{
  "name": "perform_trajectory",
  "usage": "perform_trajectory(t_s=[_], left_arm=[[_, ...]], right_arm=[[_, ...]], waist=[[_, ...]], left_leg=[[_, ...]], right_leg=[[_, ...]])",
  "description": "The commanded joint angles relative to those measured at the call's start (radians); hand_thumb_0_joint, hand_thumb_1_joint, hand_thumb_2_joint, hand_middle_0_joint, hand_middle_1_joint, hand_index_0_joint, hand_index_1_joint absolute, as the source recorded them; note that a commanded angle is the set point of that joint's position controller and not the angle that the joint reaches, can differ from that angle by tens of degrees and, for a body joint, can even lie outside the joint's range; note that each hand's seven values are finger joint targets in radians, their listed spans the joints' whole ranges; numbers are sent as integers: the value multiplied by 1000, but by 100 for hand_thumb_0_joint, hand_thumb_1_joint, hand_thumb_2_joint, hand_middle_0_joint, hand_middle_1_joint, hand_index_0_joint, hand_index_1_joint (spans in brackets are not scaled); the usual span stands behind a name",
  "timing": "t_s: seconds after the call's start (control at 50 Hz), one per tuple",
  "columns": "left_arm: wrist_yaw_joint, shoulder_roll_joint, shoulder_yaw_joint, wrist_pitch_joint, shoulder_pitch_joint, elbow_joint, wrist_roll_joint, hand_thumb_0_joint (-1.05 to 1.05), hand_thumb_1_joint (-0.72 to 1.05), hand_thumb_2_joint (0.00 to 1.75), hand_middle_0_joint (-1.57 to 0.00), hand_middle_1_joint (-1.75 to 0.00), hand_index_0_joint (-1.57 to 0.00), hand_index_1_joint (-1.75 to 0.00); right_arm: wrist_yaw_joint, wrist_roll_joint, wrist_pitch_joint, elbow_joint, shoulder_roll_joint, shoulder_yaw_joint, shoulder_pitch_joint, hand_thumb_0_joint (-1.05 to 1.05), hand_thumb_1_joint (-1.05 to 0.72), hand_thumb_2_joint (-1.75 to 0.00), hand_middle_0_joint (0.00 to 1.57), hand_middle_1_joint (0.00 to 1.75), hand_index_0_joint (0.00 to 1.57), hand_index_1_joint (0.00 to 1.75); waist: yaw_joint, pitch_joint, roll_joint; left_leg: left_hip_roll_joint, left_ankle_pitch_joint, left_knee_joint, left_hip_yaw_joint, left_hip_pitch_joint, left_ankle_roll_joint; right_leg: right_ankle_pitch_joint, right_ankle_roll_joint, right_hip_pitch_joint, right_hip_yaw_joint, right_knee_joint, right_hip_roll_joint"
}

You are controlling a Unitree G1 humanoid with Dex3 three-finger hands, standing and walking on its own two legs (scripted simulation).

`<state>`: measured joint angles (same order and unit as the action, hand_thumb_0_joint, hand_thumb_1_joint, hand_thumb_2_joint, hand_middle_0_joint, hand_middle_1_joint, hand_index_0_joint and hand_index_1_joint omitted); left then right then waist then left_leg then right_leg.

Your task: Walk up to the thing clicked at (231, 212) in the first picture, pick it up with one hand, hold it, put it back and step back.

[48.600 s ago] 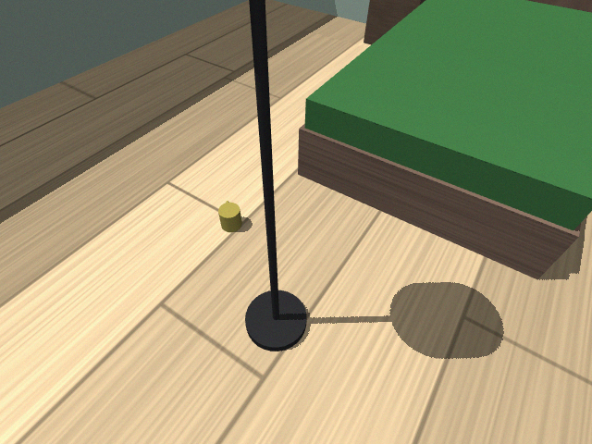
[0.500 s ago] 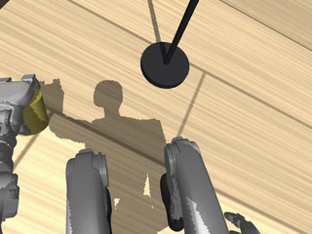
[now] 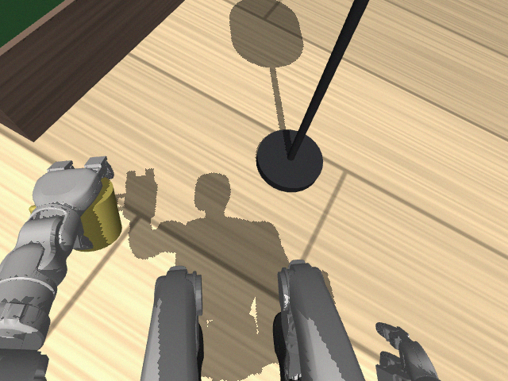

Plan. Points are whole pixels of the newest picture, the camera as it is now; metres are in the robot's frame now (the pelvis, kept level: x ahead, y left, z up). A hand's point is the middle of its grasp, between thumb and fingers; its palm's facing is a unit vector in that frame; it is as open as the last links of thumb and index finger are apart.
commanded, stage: lift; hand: left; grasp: from above
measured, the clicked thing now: (77, 214) +0.40 +0.29 -0.11
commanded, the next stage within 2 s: hold in 0.90 s
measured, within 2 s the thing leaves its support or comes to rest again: neither
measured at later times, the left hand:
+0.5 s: hand (41, 193) +0.35 +0.24 +0.09, palm faces -0.45 -0.10 -0.89, open 13.5 cm
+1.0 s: hand (22, 139) +0.38 +0.23 +0.16, palm faces -0.46 -0.11 -0.88, open 13.5 cm
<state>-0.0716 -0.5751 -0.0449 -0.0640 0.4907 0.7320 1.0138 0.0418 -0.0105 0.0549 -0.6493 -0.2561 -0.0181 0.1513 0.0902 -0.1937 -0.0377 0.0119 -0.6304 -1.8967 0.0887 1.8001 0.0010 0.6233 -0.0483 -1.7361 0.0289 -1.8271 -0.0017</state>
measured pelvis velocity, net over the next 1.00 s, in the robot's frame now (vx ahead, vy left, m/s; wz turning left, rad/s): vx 0.07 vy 0.00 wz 0.03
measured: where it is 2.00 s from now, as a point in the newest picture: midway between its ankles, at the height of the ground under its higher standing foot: (240, 374)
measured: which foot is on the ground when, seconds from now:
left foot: down 0.00-1.00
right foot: down 0.00-1.00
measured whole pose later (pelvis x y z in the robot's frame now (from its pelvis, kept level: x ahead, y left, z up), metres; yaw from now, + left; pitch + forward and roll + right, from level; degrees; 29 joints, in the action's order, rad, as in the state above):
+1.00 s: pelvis +0.07 +0.00 +0.24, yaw +1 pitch +10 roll -1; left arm -0.11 -0.38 -0.18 0.04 0.31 0.80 0.98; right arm -0.04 -0.05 -0.01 -0.73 -0.24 -0.04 0.26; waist 0.05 -0.09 -0.04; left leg 0.03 -0.39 -0.86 -0.01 0.65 0.00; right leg 0.37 -0.03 -0.63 -0.03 -0.82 -0.01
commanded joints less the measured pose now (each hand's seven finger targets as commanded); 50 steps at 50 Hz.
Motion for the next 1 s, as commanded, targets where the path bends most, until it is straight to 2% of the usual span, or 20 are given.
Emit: perform_trajectory(t_s=[0.0, 0.04, 0.18, 0.2, 0.24, 0.26, 0.3, 0.34, 0.36, 0.38, 0.42, 0.46, 0.5, 0.6, 0.7, 0.74, 0.76, 0.88, 0.94, 0.98], left_arm=[[-41, -220, 66, 38, 236, -227, -19, 0, 38, 135, -77, -126, -78, -125], [-37, -200, 58, 57, 174, -232, -22, 0, 37, 134, -76, -126, -77, -125], [-21, -153, 18, 71, 145, -265, -31, 0, 38, 133, -79, -123, -79, -124], [-26, -183, 44, 67, 164, -267, -33, 0, 38, 133, -78, -124, -78, -124], [-29, -140, 19, 62, 164, -245, -35, 0, 38, 133, -77, -125, -78, -125], [-31, -112, -2, 64, 148, -218, -34, 0, 40, 132, -78, -126, -78, -125], [-38, -119, 12, 62, 115, -213, -33, 0, 36, 132, -74, -126, -75, -126], [-38, -89, -17, 61, 121, -211, -30, 0, 36, 130, -74, -127, -75, -125], [-41, -102, -3, 61, 105, -199, -29, 0, 36, 131, -74, -127, -75, -126], [-43, -88, -18, 61, 110, -194, -27, 0, 37, 130, -73, -129, -75, -127], [-50, -77, -22, 60, 109, -184, -30, 0, 39, 130, -75, -127, -76, -125], [-66, -79, -12, 63, 122, -174, -27, 0, 39, 129, -75, -127, -76, -125], [-79, -44, -43, 70, 129, -144, -25, 0, 43, 132, -78, -130, -79, -128], [-100, -58, -39, 85, 154, -125, -15, 0, 44, 134, -78, -130, -80, -128], [-101, -42, -43, 97, 121, -84, -25, 0, 41, 136, -77, -128, -78, -127], [-93, -11, -66, 102, 120, -89, -29, 0, 45, 136, -81, -127, -82, -127], [-92, -27, -55, 106, 113, -84, -25, 0, 45, 135, -79, -130, -81, -128], [-77, -2, -73, 102, 136, -120, -36, 0, 44, 140, -81, -129, -81, -129], [-84, -23, -55, 96, 134, -138, -28, 0, 44, 142, -81, -130, -81, -130], [-87, -4, -65, 99, 123, -119, -26, 0, 44, 142, -80, -130, -81, -130]], right_arm=[[-36, -6, -24, 70, -182, -72, 92, 0, -92, -91, 20, 30, 20, 30], [-45, -11, -23, 74, -171, -69, 79, 0, -92, -91, 20, 30, 20, 30], [-78, -25, -43, 72, -145, -52, 54, 0, -92, -91, 20, 30, 20, 30], [-83, -25, -49, 66, -146, -53, 58, 0, -92, -91, 20, 30, 20, 30], [-91, -26, -62, 57, -140, -49, 57, 0, -92, -91, 20, 30, 20, 30], [-94, -28, -67, 59, -137, -49, 63, 0, -92, -91, 20, 30, 20, 30], [-98, -30, -77, 57, -138, -51, 69, 0, -92, -91, 20, 30, 20, 30], [-101, -31, -83, 57, -132, -52, 76, 0, -92, -91, 20, 30, 20, 30], [-103, -33, -87, 56, -133, -53, 75, 0, -92, -91, 20, 30, 20, 30], [-104, -33, -90, 50, -129, -53, 81, 0, -92, -91, 20, 30, 20, 30], [-106, -34, -97, 48, -130, -54, 81, 0, -91, -91, 20, 30, 20, 30], [-108, -33, -100, 44, -130, -56, 92, 0, -91, -91, 20, 30, 20, 30], [-108, -32, -103, 38, -122, -54, 96, 0, -91, -91, 20, 30, 20, 30], [-110, -30, -106, 15, -125, -60, 121, 0, -91, -91, 20, 30, 20, 30], [-104, -30, -105, 16, -129, -63, 115, 0, -91, -90, 20, 30, 20, 30], [-101, -31, -103, 18, -127, -65, 116, 0, -91, -90, 20, 30, 20, 30], [-101, -32, -103, 18, -126, -66, 118, 0, -91, -90, 20, 30, 20, 30], [-97, -34, -102, 23, -130, -71, 118, 0, -91, -90, 20, 30, 20, 30], [-97, -32, -102, 24, -131, -72, 115, 0, -90, -90, 20, 30, 20, 30], [-96, -33, -100, 21, -127, -68, 114, 0, -90, -90, 20, 30, 20, 30]], waist=[[-5, -541, -154], [-7, -503, -129], [1, -367, -78], [-4, -364, -72], [-2, -335, -73], [3, -318, -63], [-14, -314, -51], [-11, -306, -47], [-20, -307, -47], [-11, -295, -46], [-21, -274, -41], [-23, -266, -41], [-14, -236, -33], [-26, -248, -33], [-39, -203, -26], [-38, -204, 0], [-39, -207, -6], [-35, -191, -22], [-45, -189, -21], [-39, -174, -1]], left_leg=[[-5, 101, 416, -26, -614, 13], [-5, 87, 468, -26, -638, 14], [-6, 45, 634, -35, -742, 15], [-7, 45, 648, -41, -758, 17], [-4, 50, 696, -35, -801, 14], [-6, 63, 716, -35, -825, 12], [-4, 80, 757, -34, -861, 11], [-10, 117, 786, -50, -900, 10], [-11, 129, 803, -56, -928, 9], [-12, 143, 815, -58, -933, 9], [-11, 142, 863, -54, -978, 6], [-11, 168, 893, -61, -1011, 5], [-17, 195, 918, -72, -1040, 4], [-17, 309, 981, -78, -1138, 2], [-19, 340, 1063, -84, -1212, -1], [-18, 373, 1081, -84, -1239, 2], [-18, 391, 1089, -83, -1247, 1], [-15, 440, 1157, -91, -1346, -4], [-16, 460, 1181, -91, -1373, -4], [-17, 480, 1192, -94, -1379, -2]], right_leg=[[-130, 73, 362, 43, 323, 39], [-118, 71, 416, 38, 376, 39], [-81, 70, 585, 11, 558, 43], [-76, 69, 615, 4, 586, 42], [-87, 69, 645, -2, 620, 41], [-97, 70, 661, -3, 641, 40], [-104, 70, 719, -8, 688, 41], [-135, 72, 772, -15, 738, 42], [-142, 72, 799, -19, 759, 41], [-153, 70, 820, -21, 777, 43], [-157, 70, 850, -19, 812, 43], [-180, 70, 887, -22, 845, 44], [-202, 69, 925, -24, 880, 46], [-309, 64, 1031, -31, 949, 44], [-336, 62, 1100, -29, 1018, 40], [-372, 62, 1134, -30, 1039, 41], [-387, 60, 1153, -34, 1047, 41], [-424, 60, 1203, -26, 1106, 40], [-441, 60, 1236, -27, 1132, 39], [-464, 58, 1253, -31, 1146, 38]])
